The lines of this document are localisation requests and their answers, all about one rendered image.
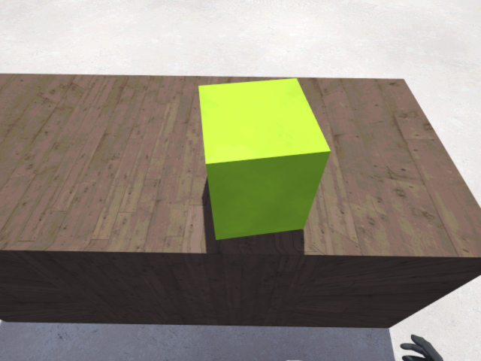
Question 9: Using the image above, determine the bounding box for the right robot hand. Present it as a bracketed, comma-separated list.
[400, 335, 443, 361]

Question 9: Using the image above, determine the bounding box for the pedestal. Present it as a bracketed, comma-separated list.
[0, 73, 481, 328]

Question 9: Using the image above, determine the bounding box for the carton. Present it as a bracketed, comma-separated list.
[198, 78, 331, 240]

